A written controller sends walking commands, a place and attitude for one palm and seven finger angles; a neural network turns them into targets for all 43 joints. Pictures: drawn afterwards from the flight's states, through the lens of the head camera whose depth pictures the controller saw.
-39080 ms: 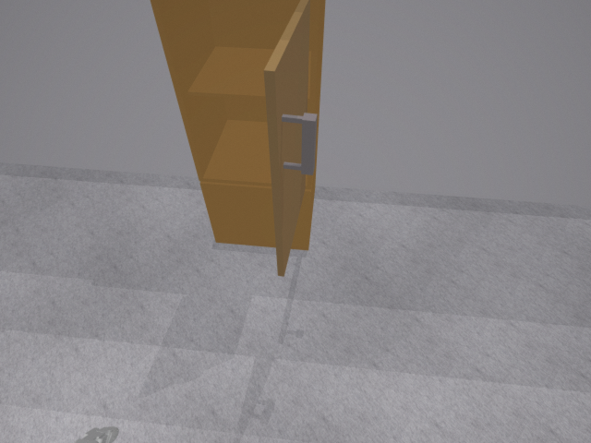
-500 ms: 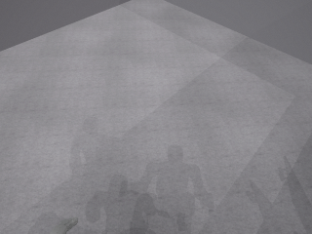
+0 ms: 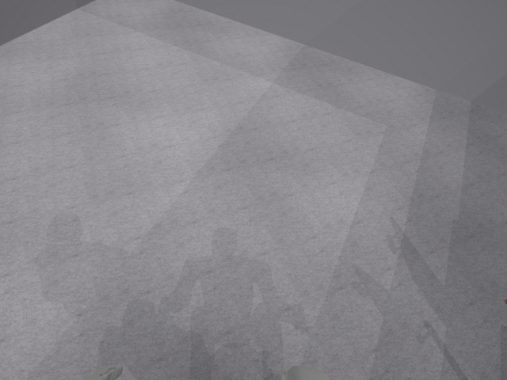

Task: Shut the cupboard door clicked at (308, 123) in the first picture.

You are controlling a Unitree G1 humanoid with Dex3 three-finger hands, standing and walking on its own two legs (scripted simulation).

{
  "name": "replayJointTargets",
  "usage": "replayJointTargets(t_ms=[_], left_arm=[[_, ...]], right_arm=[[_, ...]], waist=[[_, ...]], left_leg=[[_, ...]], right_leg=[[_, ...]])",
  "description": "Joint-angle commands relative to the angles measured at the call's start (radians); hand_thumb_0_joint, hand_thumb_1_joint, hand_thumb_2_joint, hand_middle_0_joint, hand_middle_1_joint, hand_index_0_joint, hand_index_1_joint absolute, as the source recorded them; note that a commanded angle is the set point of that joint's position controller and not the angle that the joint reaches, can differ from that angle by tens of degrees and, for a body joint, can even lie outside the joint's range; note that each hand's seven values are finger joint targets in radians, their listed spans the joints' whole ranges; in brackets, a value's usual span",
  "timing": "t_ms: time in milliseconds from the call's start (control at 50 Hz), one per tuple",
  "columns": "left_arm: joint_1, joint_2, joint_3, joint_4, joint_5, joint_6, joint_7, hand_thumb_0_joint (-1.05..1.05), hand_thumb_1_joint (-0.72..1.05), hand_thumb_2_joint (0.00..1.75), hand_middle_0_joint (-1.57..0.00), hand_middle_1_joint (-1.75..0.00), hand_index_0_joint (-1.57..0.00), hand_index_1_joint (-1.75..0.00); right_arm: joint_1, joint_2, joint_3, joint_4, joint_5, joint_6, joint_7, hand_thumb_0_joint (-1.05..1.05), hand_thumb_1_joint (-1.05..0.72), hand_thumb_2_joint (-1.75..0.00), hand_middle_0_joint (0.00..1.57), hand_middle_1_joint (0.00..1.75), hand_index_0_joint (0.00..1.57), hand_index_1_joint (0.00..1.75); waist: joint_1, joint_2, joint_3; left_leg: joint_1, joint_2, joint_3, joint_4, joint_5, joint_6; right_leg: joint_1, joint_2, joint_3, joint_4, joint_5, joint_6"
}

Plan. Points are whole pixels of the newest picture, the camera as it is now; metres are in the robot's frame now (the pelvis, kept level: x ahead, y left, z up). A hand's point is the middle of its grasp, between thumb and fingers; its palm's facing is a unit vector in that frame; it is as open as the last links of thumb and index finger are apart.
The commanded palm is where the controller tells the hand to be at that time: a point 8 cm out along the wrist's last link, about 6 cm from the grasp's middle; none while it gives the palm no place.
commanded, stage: turn to face it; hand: left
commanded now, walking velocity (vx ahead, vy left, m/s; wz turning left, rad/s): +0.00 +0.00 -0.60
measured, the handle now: out of the picture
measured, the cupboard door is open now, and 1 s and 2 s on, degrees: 49 49 49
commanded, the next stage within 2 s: take the last steps up to it in 1.82 s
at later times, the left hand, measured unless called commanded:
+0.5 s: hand (168, 362) +0.16 +0.15 -0.16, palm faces -0.26 -0.94 -0.23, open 7.3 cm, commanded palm none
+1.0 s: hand (222, 309) +0.26 +0.07 -0.16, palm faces -0.53 -0.80 -0.28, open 7.3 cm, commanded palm none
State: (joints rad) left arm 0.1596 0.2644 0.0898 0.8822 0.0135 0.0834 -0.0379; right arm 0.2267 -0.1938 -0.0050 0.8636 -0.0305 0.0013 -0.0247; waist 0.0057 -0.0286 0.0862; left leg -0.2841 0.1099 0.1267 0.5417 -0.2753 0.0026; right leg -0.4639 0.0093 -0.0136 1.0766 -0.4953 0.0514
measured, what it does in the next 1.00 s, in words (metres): steps on the spot, turning right: right foot, then left foot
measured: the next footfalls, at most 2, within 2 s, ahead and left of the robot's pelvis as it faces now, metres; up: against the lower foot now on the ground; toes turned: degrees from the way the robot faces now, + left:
right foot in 0.22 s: +0.03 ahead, -0.15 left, +0.00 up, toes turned -12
left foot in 0.56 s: +0.13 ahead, +0.09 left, +0.00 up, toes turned -16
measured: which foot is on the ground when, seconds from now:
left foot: down 0.00-0.22, up 0.24-0.54, down 0.56-0.90, up 0.92-1.00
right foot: up 0.00-0.20, down 0.22-0.56, up 0.58-0.88, down 0.90-1.00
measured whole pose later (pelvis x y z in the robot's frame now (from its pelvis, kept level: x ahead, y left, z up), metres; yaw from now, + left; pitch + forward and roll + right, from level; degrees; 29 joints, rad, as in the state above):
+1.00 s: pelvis +0.05 -0.04 -0.01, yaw -35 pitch +0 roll -1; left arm 0.15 0.22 0.06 0.87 0.01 0.03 -0.02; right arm 0.22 -0.28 -0.06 0.92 -0.01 0.07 -0.02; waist -0.01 0.06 0.10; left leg -0.42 0.12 0.07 1.05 -0.52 -0.08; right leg -0.29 0.01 -0.04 0.61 -0.32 -0.03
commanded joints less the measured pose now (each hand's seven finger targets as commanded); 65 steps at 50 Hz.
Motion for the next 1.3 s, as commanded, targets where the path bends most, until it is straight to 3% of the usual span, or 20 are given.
replayJointTargets(t_ms=[0, 140, 160, 200, 240, 320, 480, 500, 540, 560, 640, 780, 840, 880, 900, 1020, 1140, 1200, 1240, 1280], left_arm=[[-0.049, 0.033, 0.006, -0.104, 0.001, -0.025, -0.006, 0.0, 0.9, 0.9, -0.2, -0.3, -0.2, -0.3], [-0.002, 0.047, 0.006, -0.094, 0.006, -0.039, -0.001, 0.0, 0.9, 0.9, -0.2, -0.3, -0.2, -0.3], [0.056, 0.079, 0.015, -0.076, 0.009, -0.045, 0.004, 0.0, 0.9, 0.9, -0.2, -0.3, -0.2, -0.3], [0.157, 0.247, 0.041, -0.049, 0.011, -0.06, 0.028, 0.0, 0.9, 0.9, -0.2, -0.3, -0.2, -0.3], [0.106, 0.225, 0.043, -0.052, 0.008, -0.061, 0.049, 0.0, 0.9, 0.9, -0.2, -0.3, -0.2, -0.3], [-0.013, 0.158, 0.021, -0.09, 0.01, -0.064, 0.048, 0.0, 0.9, 0.9, -0.2, -0.3, -0.2, -0.3], [-0.014, 0.169, 0.03, -0.077, 0.005, -0.052, 0.039, 0.0, 0.9, 0.9, -0.2, -0.3, -0.2, -0.3], [-0.018, 0.14, 0.024, -0.08, 0.0, -0.048, 0.038, 0.0, 0.9, 0.9, -0.2, -0.3, -0.2, -0.3], [0.015, 0.062, 0.006, -0.118, -0.008, -0.047, 0.025, 0.0, 0.9, 0.9, -0.2, -0.3, -0.2, -0.3], [-0.005, 0.084, 0.01, -0.108, 0.007, -0.04, 0.024, 0.0, 0.9, 0.9, -0.2, -0.3, -0.2, -0.3], [-0.013, 0.059, 0.014, -0.088, 0.002, -0.029, 0.0, 0.0, 0.9, 0.9, -0.2, -0.3, -0.2, -0.3], [-0.056, 0.03, 0.001, -0.099, 0.003, -0.034, -0.007, 0.0, 0.9, 0.9, -0.2, -0.3, -0.2, -0.3], [0.045, 0.067, 0.01, -0.072, 0.007, -0.046, -0.002, 0.0, 0.9, 0.9, -0.2, -0.3, -0.2, -0.3], [0.167, 0.244, 0.043, -0.033, 0.016, -0.067, 0.023, 0.0, 0.9, 0.9, -0.2, -0.3, -0.2, -0.3], [0.205, 0.263, 0.043, -0.025, 0.001, -0.063, 0.036, 0.0, 0.9, 0.9, -0.2, -0.3, -0.2, -0.3], [-0.009, 0.159, 0.018, -0.082, 0.01, -0.067, 0.048, 0.0, 0.9, 0.9, -0.2, -0.3, -0.2, -0.3], [0.017, 0.185, 0.029, -0.069, 0.015, -0.062, 0.042, 0.0, 0.9, 0.9, -0.2, -0.3, -0.2, -0.3], [-0.026, 0.165, 0.025, -0.071, 0.003, -0.053, 0.04, 0.0, 0.9, 0.9, -0.2, -0.3, -0.2, -0.3], [0.028, 0.06, 0.006, -0.099, -0.012, -0.045, 0.027, 0.0, 0.9, 0.9, -0.2, -0.3, -0.2, -0.3], [-0.011, 0.09, 0.013, -0.094, 0.009, -0.045, 0.019, 0.0, 0.9, 0.9, -0.2, -0.3, -0.2, -0.3]], right_arm=[[0.074, -0.22, -0.07, -0.029, 0.0, -0.011, -0.019, 0.0, -0.9, -0.9, 0.2, 0.3, 0.2, 0.3], [0.043, -0.247, -0.093, -0.018, 0.004, 0.004, -0.001, 0.0, -0.9, -0.9, 0.2, 0.3, 0.2, 0.3], [0.029, -0.24, -0.096, -0.023, 0.01, 0.006, 0.002, 0.0, -0.9, -0.9, 0.2, 0.3, 0.2, 0.3], [-0.042, -0.131, -0.068, -0.097, 0.017, 0.019, 0.011, 0.0, -0.9, -0.9, 0.2, 0.3, 0.2, 0.3], [-0.077, -0.148, -0.066, -0.093, 0.019, 0.028, -0.005, 0.0, -0.9, -0.9, 0.2, 0.3, 0.2, 0.3], [-0.024, -0.139, -0.066, -0.048, 0.015, 0.027, 0.008, 0.0, -0.9, -0.9, 0.2, 0.3, 0.2, 0.3], [0.043, -0.133, -0.06, -0.047, 0.024, 0.006, -0.002, 0.0, -0.9, -0.9, 0.2, 0.3, 0.2, 0.3], [0.075, -0.161, -0.065, -0.037, 0.023, -0.003, -0.004, 0.0, -0.9, -0.9, 0.2, 0.3, 0.2, 0.3], [0.131, -0.309, -0.087, -0.051, 0.001, -0.011, -0.013, 0.0, -0.9, -0.9, 0.2, 0.3, 0.2, 0.3], [0.115, -0.29, -0.082, -0.042, -0.005, -0.013, -0.019, 0.0, -0.9, -0.9, 0.2, 0.3, 0.2, 0.3], [0.005, -0.219, -0.065, -0.07, -0.004, -0.011, -0.021, 0.0, -0.9, -0.9, 0.2, 0.3, 0.2, 0.3], [0.055, -0.246, -0.088, -0.026, -0.001, 0.001, -0.008, 0.0, -0.9, -0.9, 0.2, 0.3, 0.2, 0.3], [0.007, -0.25, -0.096, -0.034, 0.007, 0.008, 0.0, 0.0, -0.9, -0.9, 0.2, 0.3, 0.2, 0.3], [-0.045, -0.132, -0.07, -0.099, 0.021, 0.01, 0.011, 0.0, -0.9, -0.9, 0.2, 0.3, 0.2, 0.3], [-0.08, -0.161, -0.063, -0.115, 0.018, 0.026, 0.0, 0.0, -0.9, -0.9, 0.2, 0.3, 0.2, 0.3], [-0.022, -0.142, -0.065, -0.048, 0.014, 0.031, 0.01, 0.0, -0.9, -0.9, 0.2, 0.3, 0.2, 0.3], [-0.038, -0.131, -0.06, -0.069, 0.022, 0.018, 0.007, 0.0, -0.9, -0.9, 0.2, 0.3, 0.2, 0.3], [0.064, -0.145, -0.06, -0.036, 0.025, 0.004, -0.001, 0.0, -0.9, -0.9, 0.2, 0.3, 0.2, 0.3], [0.111, -0.3, -0.084, -0.042, 0.001, -0.012, -0.009, 0.0, -0.9, -0.9, 0.2, 0.3, 0.2, 0.3], [0.093, -0.278, -0.076, -0.047, -0.006, -0.016, -0.019, 0.0, -0.9, -0.9, 0.2, 0.3, 0.2, 0.3]], waist=[[-0.04, 0.207, -0.15], [-0.009, 0.215, -0.14], [0.022, 0.153, -0.15], [0.083, -0.25, -0.133], [0.056, -0.253, -0.119], [-0.012, -0.126, -0.133], [-0.038, -0.121, -0.145], [-0.053, -0.044, -0.155], [-0.063, 0.326, -0.178], [-0.064, 0.273, -0.162], [-0.015, 0.198, -0.111], [-0.048, 0.264, -0.134], [0.019, 0.189, -0.148], [0.084, -0.288, -0.162], [0.101, -0.195, -0.146], [-0.016, -0.116, -0.144], [-0.001, -0.128, -0.132], [-0.052, -0.093, -0.152], [-0.049, 0.328, -0.179], [-0.048, 0.256, -0.15]], left_leg=[[0.238, 0.247, -0.112, -0.16, 0.519, 0.13], [0.125, 0.243, -0.006, -0.035, 0.387, 0.059], [0.04, 0.209, 0.022, 0.065, 0.292, 0.016], [-0.314, -0.018, 0.045, 0.472, -0.377, -0.08], [-0.399, -0.001, -0.12, 0.636, -0.308, -0.074], [-0.245, -0.009, -0.099, 0.512, -0.15, -0.091], [0.025, -0.086, -0.073, -0.009, 0.017, -0.076], [0.136, -0.037, -0.115, -0.136, 0.078, -0.061], [0.239, 0.365, -0.482, -0.245, 0.291, 0.135], [0.186, 0.377, -0.48, -0.251, 0.3, 0.16], [0.175, 0.24, -0.172, -0.177, 0.498, 0.127], [0.199, 0.25, -0.048, -0.109, 0.506, 0.107], [0.086, 0.218, 0.015, 0.044, 0.353, 0.029], [-0.317, -0.016, 0.087, 0.44, -0.356, -0.082], [-0.331, -0.011, -0.063, 0.577, -0.382, -0.079], [-0.241, -0.011, -0.102, 0.525, -0.128, -0.093], [-0.148, -0.058, -0.089, 0.233, -0.14, -0.085], [0.078, -0.074, -0.084, -0.074, 0.067, -0.076], [0.254, 0.286, -0.444, -0.245, 0.206, 0.076], [0.167, 0.352, -0.457, -0.241, 0.352, 0.163]], right_leg=[[-0.041, -0.041, -0.031, -0.098, 0.024, 0.002], [0.228, -0.001, -0.103, -0.527, 0.226, -0.041], [0.35, -0.03, -0.061, -0.638, 0.325, -0.062], [0.468, -0.401, 0.41, -0.753, 0.738, -0.244], [0.422, -0.36, 0.43, -0.754, 0.657, -0.295], [0.301, -0.24, 0.235, -0.713, 0.624, -0.236], [0.2, -0.173, 0.319, -0.616, 0.566, -0.175], [0.121, -0.121, 0.284, -0.551, 0.467, -0.128], [-0.094, 0.051, 0.045, -0.154, -0.133, -0.032], [-0.102, 0.015, 0.084, 0.014, -0.123, -0.023], [-0.096, -0.039, 0.02, 0.053, 0.004, 0.003], [0.071, -0.012, -0.083, -0.301, 0.06, -0.019], [0.297, -0.003, -0.093, -0.589, 0.294, -0.049], [0.55, -0.366, 0.395, -0.729, 0.762, -0.213], [0.461, -0.428, 0.434, -0.727, 0.85, -0.287], [0.299, -0.233, 0.236, -0.727, 0.583, -0.234], [0.277, -0.226, 0.334, -0.698, 0.573, -0.243], [0.171, -0.157, 0.32, -0.597, 0.52, -0.157], [-0.077, 0.061, 0.103, -0.282, 0.012, -0.046], [-0.101, 0.008, 0.08, 0.046, -0.102, -0.023]])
